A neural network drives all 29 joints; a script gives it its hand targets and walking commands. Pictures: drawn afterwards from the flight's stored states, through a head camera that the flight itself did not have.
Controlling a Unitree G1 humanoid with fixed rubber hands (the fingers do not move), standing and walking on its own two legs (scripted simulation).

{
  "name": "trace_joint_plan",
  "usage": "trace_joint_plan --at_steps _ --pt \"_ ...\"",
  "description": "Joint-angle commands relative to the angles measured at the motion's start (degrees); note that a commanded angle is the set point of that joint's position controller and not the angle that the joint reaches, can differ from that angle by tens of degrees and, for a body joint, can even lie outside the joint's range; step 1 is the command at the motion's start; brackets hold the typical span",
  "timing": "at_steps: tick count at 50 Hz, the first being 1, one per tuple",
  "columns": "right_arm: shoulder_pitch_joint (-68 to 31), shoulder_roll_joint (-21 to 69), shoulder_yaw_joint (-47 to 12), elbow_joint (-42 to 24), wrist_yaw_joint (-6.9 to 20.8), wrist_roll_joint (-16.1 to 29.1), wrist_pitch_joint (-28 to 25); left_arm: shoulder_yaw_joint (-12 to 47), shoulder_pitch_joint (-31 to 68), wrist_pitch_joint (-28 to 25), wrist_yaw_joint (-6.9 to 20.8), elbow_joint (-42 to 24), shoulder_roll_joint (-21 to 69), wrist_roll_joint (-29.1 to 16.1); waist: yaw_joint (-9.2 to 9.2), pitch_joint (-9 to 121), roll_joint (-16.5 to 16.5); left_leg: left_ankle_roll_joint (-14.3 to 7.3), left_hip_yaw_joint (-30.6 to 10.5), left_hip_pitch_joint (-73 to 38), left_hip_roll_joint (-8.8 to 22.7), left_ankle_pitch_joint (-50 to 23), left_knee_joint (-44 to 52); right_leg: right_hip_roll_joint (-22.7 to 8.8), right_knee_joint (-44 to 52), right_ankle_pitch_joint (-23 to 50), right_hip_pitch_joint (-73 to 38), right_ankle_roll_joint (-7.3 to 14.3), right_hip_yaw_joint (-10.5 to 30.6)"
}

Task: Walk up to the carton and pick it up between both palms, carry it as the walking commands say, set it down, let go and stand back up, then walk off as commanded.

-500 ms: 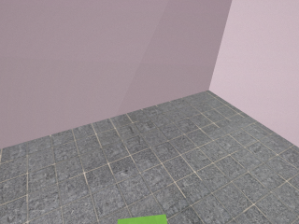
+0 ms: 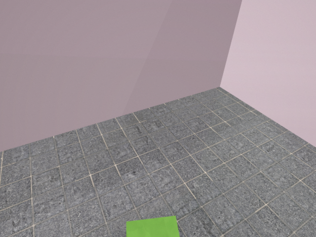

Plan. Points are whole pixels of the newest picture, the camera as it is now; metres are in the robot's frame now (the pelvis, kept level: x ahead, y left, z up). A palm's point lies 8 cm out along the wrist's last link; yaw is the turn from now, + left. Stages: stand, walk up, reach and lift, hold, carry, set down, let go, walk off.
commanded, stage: stand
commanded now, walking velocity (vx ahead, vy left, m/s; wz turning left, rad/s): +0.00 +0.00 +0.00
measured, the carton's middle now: out of the picture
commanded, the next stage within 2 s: walk off in 0.70 s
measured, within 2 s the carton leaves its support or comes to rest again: neither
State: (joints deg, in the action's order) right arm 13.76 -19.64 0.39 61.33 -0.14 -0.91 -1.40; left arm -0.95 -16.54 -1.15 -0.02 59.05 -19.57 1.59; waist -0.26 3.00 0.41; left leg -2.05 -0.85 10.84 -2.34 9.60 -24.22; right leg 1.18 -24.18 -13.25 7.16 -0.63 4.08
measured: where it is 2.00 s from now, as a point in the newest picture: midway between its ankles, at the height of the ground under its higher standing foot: outside the picture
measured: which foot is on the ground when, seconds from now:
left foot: down 0.00-1.00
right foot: down 0.00-1.00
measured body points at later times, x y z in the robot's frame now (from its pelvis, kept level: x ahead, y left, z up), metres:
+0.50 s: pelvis +0.00 +0.00 +0.00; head -0.03 +0.00 +0.45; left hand +0.04 +0.30 -0.13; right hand +0.05 -0.30 -0.13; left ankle +0.04 +0.10 -0.74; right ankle +0.00 -0.13 -0.74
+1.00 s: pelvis +0.00 +0.00 +0.00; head +0.00 +0.00 +0.45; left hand +0.05 +0.29 -0.14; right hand +0.07 -0.29 -0.13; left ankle +0.04 +0.10 -0.74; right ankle +0.00 -0.13 -0.74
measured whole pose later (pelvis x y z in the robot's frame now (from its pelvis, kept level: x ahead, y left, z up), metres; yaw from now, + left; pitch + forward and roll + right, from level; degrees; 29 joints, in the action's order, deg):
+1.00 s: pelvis +0.00 +0.00 +0.00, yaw +0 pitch -3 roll +0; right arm 8.3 -18.2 -0.6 64.8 -0.2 0.5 -0.1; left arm -0.4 -10.3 -0.1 -1.0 64.3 -18.0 0.5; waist 0.2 -1.9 0.2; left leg -1.7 -1.5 10.3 -2.4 8.4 -22.0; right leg 0.9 -22.0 -12.2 6.5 -0.8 3.8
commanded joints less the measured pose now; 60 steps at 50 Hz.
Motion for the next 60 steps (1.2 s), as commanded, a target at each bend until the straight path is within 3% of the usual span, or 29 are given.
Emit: trace_joint_plan --at_steps 1,5,7,10,11,13,16,18,21,24,25,28,29,30,31,33,35,36,37,42,44,47,50,54,56,57,58,59,60 --pt "-3.9 -12.4 2.5 -3.7 -0.7 -0.1 -1.1 -2.1 2.2 -1.1 -0.5 -3.2 -11.2 0.0 0.25 -8.4 -2.1 0.1 -10.3 3.1 7.8 11.1 9.3 -5.3 5.7 -2.2 6.7 2.4 5.1" --pt "-4.4 -12.6 2.2 -3.3 -0.7 0.2 -1.6 -2.1 2.1 -1.4 -0.7 -2.7 -11.1 0.1 0.31 -6.4 1.9 -0.3 -9.8 -0.4 8.1 8.2 7.5 -6.0 7.4 -2.7 7.0 2.6 5.6" --pt "-5.5 -12.7 2.3 -2.9 -0.4 0.3 -1.3 -2.3 3.5 -1.5 -0.8 -2.7 -11.7 -0.1 0.18 -6.0 -0.7 -0.2 -9.0 0.1 7.5 7.1 7.9 -6.3 7.2 -1.8 6.6 2.6 6.0" --pt "-4.6 -12.5 2.1 -1.8 -0.2 0.6 -1.2 -2.4 3.1 -1.4 -0.8 -2.0 -12.4 -0.1 0.36 -5.9 0.0 -0.2 -8.9 0.3 7.8 7.2 8.2 -6.2 7.3 -1.9 6.1 2.3 5.5" --pt "-5.9 -13.4 2.4 -2.5 -0.3 0.4 -1.3 -1.9 3.0 -1.3 -0.6 -1.8 -10.9 -0.6 0.17 -6.8 -2.2 -0.1 -9.4 1.1 8.0 9.2 8.3 -5.6 7.4 -2.7 7.5 2.2 5.3" --pt "-4.7 -11.8 1.9 -2.1 -0.3 0.5 -1.4 -2.2 3.3 -1.4 -0.7 -1.3 -11.6 -0.1 0.44 -7.6 -0.2 0.1 -9.1 1.4 7.7 8.8 8.0 -5.8 7.3 -2.5 6.6 2.2 5.2" --pt "-6.9 -12.8 1.9 -2.3 -0.5 0.5 -1.1 -1.8 4.1 -1.1 -0.7 -0.9 -12.0 -0.2 0.13 -6.1 -1.2 -0.2 -9.1 1.2 7.8 8.3 8.6 -6.4 7.3 -2.5 6.1 2.3 5.4" --pt "-4.9 -12.8 1.7 -1.3 -0.6 0.6 -1.4 -1.9 4.8 -1.4 -0.7 -0.8 -11.8 -0.2 0.59 -5.9 1.8 0.0 -8.8 -0.3 7.7 5.5 7.5 -7.0 8.3 -2.2 5.8 2.4 5.8" --pt "-6.5 -12.3 2.0 -1.6 -0.5 0.6 -1.1 -2.3 4.2 -0.9 -0.9 -0.2 -13.1 -0.3 0.41 -6.7 -2.1 -0.2 -10.1 0.9 8.1 8.2 9.0 -6.3 7.3 -2.8 6.1 2.4 5.2" --pt "-5.6 -12.4 1.8 -0.8 -0.4 0.5 -1.0 -1.9 4.4 -1.1 -0.7 0.0 -11.2 -0.4 0.05 -5.5 2.1 -0.3 -9.8 -1.1 8.2 4.6 7.5 -6.7 7.9 -1.1 5.1 2.5 4.7" --pt "-4.9 -12.9 1.9 -0.7 -0.4 0.9 -1.3 -1.7 4.8 -1.2 -0.9 0.4 -10.7 -0.1 1.05 -6.3 -0.2 -0.2 -9.4 -0.5 8.1 4.9 7.9 -6.9 7.8 -1.8 6.2 2.4 5.4" --pt "-6.5 -12.5 1.6 -0.7 -0.4 0.5 -1.0 -2.1 5.3 -1.1 -0.9 0.7 -12.7 -0.1 0.57 -7.0 -2.3 0.0 -9.7 0.3 8.2 7.6 8.5 -6.6 8.2 -1.7 5.1 2.2 4.8" --pt "-6.7 -12.5 1.7 -0.9 -0.5 0.6 -0.8 -2.1 4.7 -1.3 -0.6 0.4 -12.6 -0.3 0.16 -5.2 -0.4 -0.1 -9.9 -0.6 8.2 7.0 8.8 -6.4 7.7 -1.7 4.7 2.2 4.8" --pt "-7.1 -13.0 1.7 -1.1 -0.7 0.5 -0.7 -1.7 6.1 -1.1 -0.6 0.5 -11.3 -0.3 0.38 -6.2 -2.1 -0.1 -8.7 0.0 7.6 6.3 8.4 -6.8 8.8 -1.7 4.7 2.0 5.2" --pt "-7.0 -13.4 1.9 -0.7 -0.8 0.7 -0.7 -1.8 6.0 -1.1 -0.6 0.6 -11.4 -0.2 0.54 -5.7 0.2 0.1 -9.2 -0.9 7.9 6.1 8.5 -6.3 8.1 -1.3 5.5 2.0 4.6" --pt "-6.7 -12.2 1.5 -0.8 -0.7 0.5 -0.7 -1.8 5.2 -1.0 -0.7 1.5 -11.5 -0.2 0.67 -6.2 -1.7 0.2 -8.9 -0.7 8.2 5.8 8.7 -6.4 7.6 -0.2 5.1 2.0 4.8" --pt "-6.7 -11.9 1.5 -0.1 -0.4 0.6 -0.9 -1.7 5.7 -1.0 -0.7 1.0 -11.1 -0.3 -0.07 -5.8 -0.2 0.3 -9.7 -0.4 8.3 6.1 9.2 -6.3 7.0 -1.0 4.0 2.1 4.2" --pt "-6.7 -12.7 1.6 -0.6 -0.5 0.7 -1.1 -2.1 5.2 -1.1 -0.8 1.5 -12.1 -0.4 0.03 -4.7 -2.6 0.2 -9.9 -0.8 8.2 7.3 9.7 -6.2 7.1 -0.8 2.7 2.1 4.3" --pt "-6.6 -13.7 1.9 -0.2 -0.6 0.7 -0.9 -2.1 5.1 -0.9 -0.7 1.5 -12.2 -0.1 0.20 -4.9 0.0 0.6 -9.8 -1.4 8.2 5.2 9.1 -6.3 7.3 0.0 3.2 1.8 4.2" --pt "-6.8 -12.0 1.3 0.3 -0.7 1.1 -0.9 -1.9 6.1 -1.0 -1.0 1.4 -11.1 -0.7 0.34 -4.9 -0.9 0.0 -8.2 -2.2 8.3 0.2 7.9 -7.5 7.8 3.3 3.1 2.1 5.4" --pt "-5.7 -12.7 1.7 0.4 -0.7 0.8 -1.1 -2.0 7.3 -1.0 -0.8 1.3 -11.8 -0.3 0.85 -4.3 2.1 0.3 -8.6 -3.0 8.2 1.3 8.3 -6.7 7.7 2.1 2.6 2.0 4.4" --pt "-4.9 -3.9 -0.5 1.7 -0.2 1.6 0.2 -0.3 3.8 0.3 -1.1 4.4 -4.5 -1.3 0.33 -4.0 0.1 0.9 -7.2 -3.8 9.1 -12.9 5.4 -8.0 6.1 13.5 2.0 0.0 3.4" --pt "-4.2 -9.9 1.7 0.9 -0.8 1.8 2.1 -0.8 2.6 1.3 -1.6 4.3 -7.3 -1.5 -0.04 0.3 0.2 0.3 -6.6 -6.3 9.7 -30.6 1.1 -6.8 0.7 22.1 1.4 -0.8 1.4" --pt "-2.5 -10.0 2.7 -0.4 -1.0 1.6 3.6 -1.5 2.8 3.4 -3.1 3.8 -6.0 -1.6 1.64 -1.0 -3.3 -2.8 -11.4 -2.4 14.0 -28.7 3.2 -3.0 -6.9 10.6 5.2 -0.8 -0.2" --pt "-5.5 -9.5 2.9 -2.1 -1.6 0.7 4.7 -2.0 2.9 4.3 -3.3 2.4 -3.5 -0.8 0.37 0.1 -10.4 -8.1 -15.5 1.5 19.9 -32.2 5.5 -0.6 -20.6 -12.0 6.1 -0.9 -1.4" --pt "-4.7 -7.8 3.0 -1.9 -1.8 0.5 4.8 -1.9 4.3 4.9 -2.9 1.8 -3.4 -1.1 1.72 1.1 -10.1 -11.1 -17.7 2.6 22.3 -30.7 6.3 -0.6 -28.2 -20.0 8.0 -1.0 -0.7" --pt "-3.3 -7.6 3.0 -1.6 -2.1 -0.1 4.8 -2.0 3.1 5.4 -3.0 1.3 -2.5 -0.5 1.11 0.4 -8.1 -11.7 -17.5 6.4 23.1 -25.7 7.1 -2.1 -32.2 -22.0 7.3 -0.6 0.7" --pt "-7.4 -7.1 3.1 -2.6 -2.8 -0.5 5.0 -2.2 1.7 5.2 -2.7 0.8 -2.3 -0.7 -1.48 -0.4 -8.6 -11.1 -17.2 8.5 21.4 -17.1 7.8 -3.3 -30.9 -20.3 8.1 -0.3 2.1" --pt "-11.3 -8.3 3.7 -4.3 -2.7 -0.6 5.3 -1.7 3.4 5.0 -2.6 0.2 -2.0 -0.8 -1.07 0.3 -8.0 -9.6 -14.4 10.7 19.3 -9.8 8.5 -3.4 -29.6 -17.0 7.1 -1.0 0.1"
